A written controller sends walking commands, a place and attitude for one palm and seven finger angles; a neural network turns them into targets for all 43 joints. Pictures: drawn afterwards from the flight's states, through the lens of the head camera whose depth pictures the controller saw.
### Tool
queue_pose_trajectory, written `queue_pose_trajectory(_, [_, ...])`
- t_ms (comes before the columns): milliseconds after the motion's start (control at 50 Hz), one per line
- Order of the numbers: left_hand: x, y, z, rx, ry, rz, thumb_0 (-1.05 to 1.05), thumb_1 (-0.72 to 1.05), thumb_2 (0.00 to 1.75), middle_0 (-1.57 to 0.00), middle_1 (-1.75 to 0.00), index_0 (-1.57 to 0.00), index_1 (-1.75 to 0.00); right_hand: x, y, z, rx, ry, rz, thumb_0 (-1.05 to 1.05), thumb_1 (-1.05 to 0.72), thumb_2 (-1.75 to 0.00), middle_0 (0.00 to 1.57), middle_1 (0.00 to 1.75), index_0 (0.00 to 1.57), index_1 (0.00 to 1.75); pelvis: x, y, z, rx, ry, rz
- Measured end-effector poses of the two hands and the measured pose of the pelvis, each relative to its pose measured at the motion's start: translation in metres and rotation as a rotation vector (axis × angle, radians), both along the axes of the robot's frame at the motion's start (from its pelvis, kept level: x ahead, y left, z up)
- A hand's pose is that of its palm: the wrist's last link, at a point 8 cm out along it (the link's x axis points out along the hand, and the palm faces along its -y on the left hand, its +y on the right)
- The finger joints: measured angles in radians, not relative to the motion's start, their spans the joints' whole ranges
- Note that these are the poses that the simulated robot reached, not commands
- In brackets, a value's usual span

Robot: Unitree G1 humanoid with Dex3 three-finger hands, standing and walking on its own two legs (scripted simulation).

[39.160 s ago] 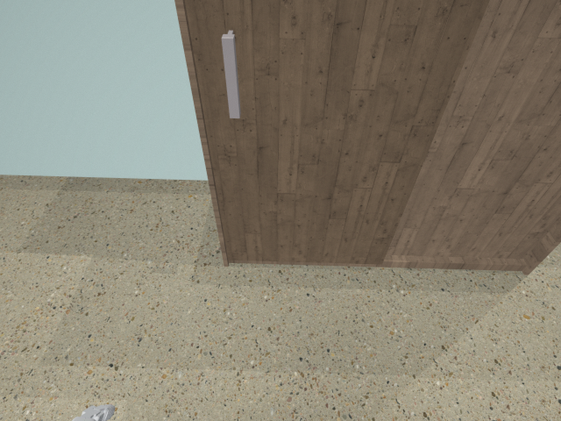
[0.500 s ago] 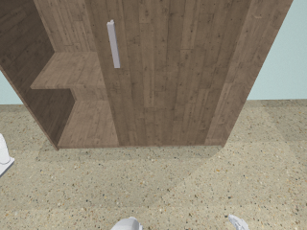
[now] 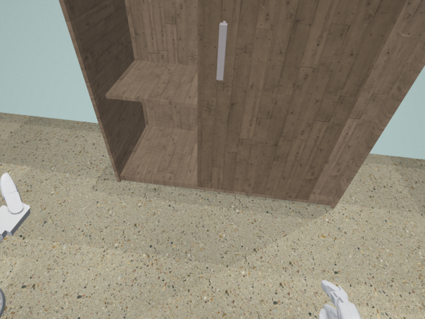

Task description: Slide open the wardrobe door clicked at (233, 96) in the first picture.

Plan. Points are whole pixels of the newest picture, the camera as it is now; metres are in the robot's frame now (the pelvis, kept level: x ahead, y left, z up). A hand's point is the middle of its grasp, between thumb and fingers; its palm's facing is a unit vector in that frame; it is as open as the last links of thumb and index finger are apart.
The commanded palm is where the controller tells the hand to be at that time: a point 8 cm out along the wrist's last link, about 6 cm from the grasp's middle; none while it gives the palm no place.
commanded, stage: stop stepping back and stand still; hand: left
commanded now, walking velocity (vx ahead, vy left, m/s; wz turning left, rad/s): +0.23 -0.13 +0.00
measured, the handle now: (222, 51) +0.97 +0.07 +0.12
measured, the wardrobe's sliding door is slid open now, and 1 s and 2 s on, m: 0.48 0.48 0.48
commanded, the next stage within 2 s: let the arm hang, fingers relaxed in 0.96 s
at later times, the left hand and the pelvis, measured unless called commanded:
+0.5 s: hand (42, 221) +0.18 +0.25 +0.18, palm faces +0.49 -0.74 -0.47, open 7.4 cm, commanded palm +0.12 +0.28 +0.19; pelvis -0.02 -0.02 +0.02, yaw +1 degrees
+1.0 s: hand (56, 197) +0.23 +0.27 +0.17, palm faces +0.39 -0.79 -0.48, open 7.4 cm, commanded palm +0.16 +0.31 +0.19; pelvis +0.03 +0.01 +0.01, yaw +1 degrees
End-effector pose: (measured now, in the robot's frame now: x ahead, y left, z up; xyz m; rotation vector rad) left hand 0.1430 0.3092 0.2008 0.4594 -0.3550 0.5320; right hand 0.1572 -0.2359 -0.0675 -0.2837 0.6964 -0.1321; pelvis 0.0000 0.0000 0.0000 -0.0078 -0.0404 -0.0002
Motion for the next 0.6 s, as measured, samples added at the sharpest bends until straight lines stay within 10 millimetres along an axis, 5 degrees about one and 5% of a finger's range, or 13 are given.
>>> queue_pose_trajectory(120, [0.003,-0.002,-0.013,-0.003,0.019,-0.063,0.01,0.89,0.90,-0.20,-0.30,-0.21,-0.30,-0.032,0.016,-0.003,0.052,0.023,-0.020,0.01,-0.90,-0.90,0.20,0.30,0.20,0.30,-0.027,0.001,-0.002,0.001,-0.037,0.016])
queue_pose_trajectory(240, [-0.018,-0.035,0.027,0.128,0.050,-0.147,0.02,0.88,0.90,-0.21,-0.30,-0.21,-0.30,-0.051,0.019,0.000,0.113,0.081,-0.015,0.01,-0.90,-0.90,0.20,0.30,0.20,0.30,-0.027,-0.010,0.016,-0.026,0.011,0.013])
queue_pose_trajectory(380, [-0.020,-0.030,0.026,0.186,0.127,-0.020,0.01,0.88,0.90,-0.21,-0.30,-0.21,-0.30,-0.038,-0.008,-0.025,0.102,0.139,-0.009,0.01,-0.90,-0.90,0.20,0.30,0.20,0.30,-0.029,-0.022,0.009,0.021,0.030,0.022])
queue_pose_trajectory(520, [-0.005,-0.029,-0.002,0.033,0.202,-0.001,0.01,0.88,0.90,-0.21,-0.30,-0.21,-0.30,-0.021,-0.031,-0.008,0.047,0.086,-0.055,0.01,-0.90,-0.90,0.20,0.30,0.20,0.30,-0.013,-0.016,0.016,0.050,0.019,0.024])
queue_pose_trajectory(600, [0.007,-0.034,-0.001,0.055,0.135,-0.082,0.01,0.88,0.90,-0.21,-0.30,-0.21,-0.30,-0.003,-0.034,-0.003,-0.009,0.037,-0.063,0.01,-0.90,-0.90,0.20,0.30,0.20,0.30,-0.002,-0.008,0.005,0.010,0.014,0.036])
